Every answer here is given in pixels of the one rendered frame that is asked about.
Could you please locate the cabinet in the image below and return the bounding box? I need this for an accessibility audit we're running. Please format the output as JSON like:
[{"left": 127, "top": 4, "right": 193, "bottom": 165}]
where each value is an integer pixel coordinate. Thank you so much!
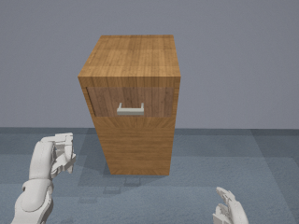
[{"left": 78, "top": 35, "right": 181, "bottom": 175}]

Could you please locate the drawer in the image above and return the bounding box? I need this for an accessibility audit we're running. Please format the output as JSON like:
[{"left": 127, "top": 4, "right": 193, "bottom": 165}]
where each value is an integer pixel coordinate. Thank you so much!
[{"left": 87, "top": 87, "right": 174, "bottom": 118}]

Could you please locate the handle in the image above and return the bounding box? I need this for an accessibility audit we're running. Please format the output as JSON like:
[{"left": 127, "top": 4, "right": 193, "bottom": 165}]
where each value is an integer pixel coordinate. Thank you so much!
[{"left": 117, "top": 103, "right": 144, "bottom": 116}]

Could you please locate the right robot hand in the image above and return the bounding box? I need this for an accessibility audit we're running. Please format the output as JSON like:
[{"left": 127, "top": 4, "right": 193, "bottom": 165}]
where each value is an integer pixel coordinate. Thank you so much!
[{"left": 212, "top": 187, "right": 249, "bottom": 224}]

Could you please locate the left robot forearm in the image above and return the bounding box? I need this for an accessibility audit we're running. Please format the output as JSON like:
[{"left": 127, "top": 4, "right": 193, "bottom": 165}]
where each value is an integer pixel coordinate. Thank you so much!
[{"left": 11, "top": 178, "right": 54, "bottom": 224}]

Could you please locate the left robot hand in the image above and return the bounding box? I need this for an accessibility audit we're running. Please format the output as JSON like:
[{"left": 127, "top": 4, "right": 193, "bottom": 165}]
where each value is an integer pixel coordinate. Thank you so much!
[{"left": 29, "top": 133, "right": 76, "bottom": 181}]

